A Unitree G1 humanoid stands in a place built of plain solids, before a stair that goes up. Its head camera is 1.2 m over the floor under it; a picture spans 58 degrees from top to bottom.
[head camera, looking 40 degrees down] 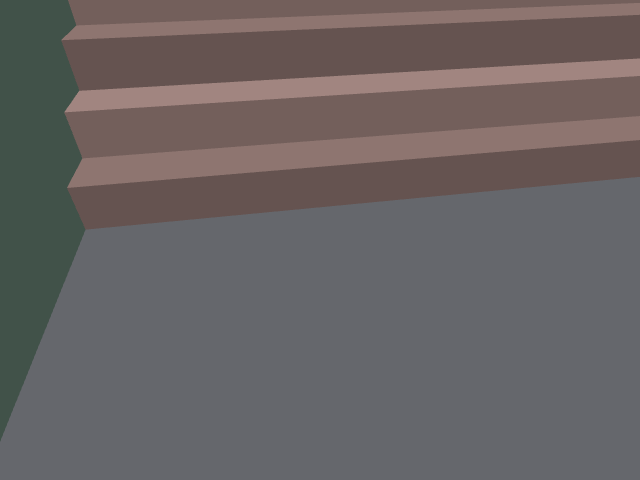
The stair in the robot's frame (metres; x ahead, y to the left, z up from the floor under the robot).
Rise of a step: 0.22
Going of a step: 0.25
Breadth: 4.16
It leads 9 degrees to the left of straight ahead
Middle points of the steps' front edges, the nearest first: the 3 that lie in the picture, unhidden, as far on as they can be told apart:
1.83 -1.01 0.22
2.08 -0.97 0.44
2.32 -0.93 0.66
